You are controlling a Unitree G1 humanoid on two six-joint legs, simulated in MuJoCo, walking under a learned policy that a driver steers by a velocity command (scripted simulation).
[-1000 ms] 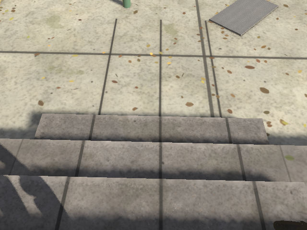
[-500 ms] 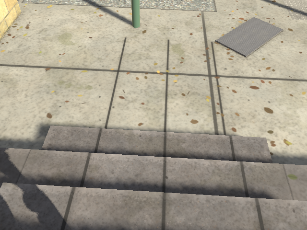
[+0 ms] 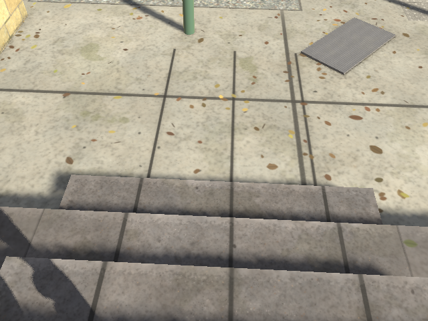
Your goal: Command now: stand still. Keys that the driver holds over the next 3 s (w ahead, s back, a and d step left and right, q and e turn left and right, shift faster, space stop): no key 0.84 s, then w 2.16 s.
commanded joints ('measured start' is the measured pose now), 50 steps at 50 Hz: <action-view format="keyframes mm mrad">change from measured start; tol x2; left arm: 1 53 87 19 -15 -1 -4 6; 20 86 66 12 59 -2 -3 6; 43 130 40 -7 90 -3 -7 1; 50 125 91 20 60 -25 -49 -2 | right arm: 1 83 -84 -17 1 0 -8 -4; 22 148 -56 -8 88 3 -8 -13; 43 212 -39 4 119 4 -11 -17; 50 203 -43 -6 80 13 -59 -16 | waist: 1 0 25 29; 26 1 20 73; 43 2 21 51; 45 -1 0 77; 48 -4 -14 168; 50 1 -10 159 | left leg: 1 -74 47 -15 -69 278 19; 23 -111 35 18 -78 130 2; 42 -126 34 30 -64 128 -10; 44 -134 6 59 -52 -53 -5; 46 -197 -22 81 3 -348 25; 47 -239 -16 71 20 -424 42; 48 -261 -6 58 34 -427 54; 50 -270 12 41 72 -337 66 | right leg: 1 48 -10 -5 -39 180 -28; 23 25 5 -7 -64 113 -48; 42 23 12 -4 -55 139 -61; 44 15 37 -20 -58 -82 -64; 46 -69 46 -10 -48 -443 -99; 47 -115 31 16 -51 -538 -116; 48 -135 12 46 -51 -558 -130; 50 -130 -22 95 -32 -490 -156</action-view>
